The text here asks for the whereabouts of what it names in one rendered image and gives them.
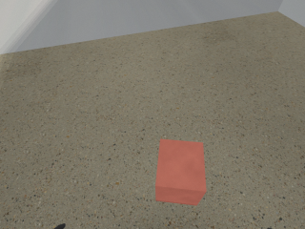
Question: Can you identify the carton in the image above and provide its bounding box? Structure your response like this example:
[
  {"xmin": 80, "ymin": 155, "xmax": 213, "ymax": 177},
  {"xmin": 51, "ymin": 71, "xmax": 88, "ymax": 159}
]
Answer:
[{"xmin": 155, "ymin": 138, "xmax": 207, "ymax": 206}]

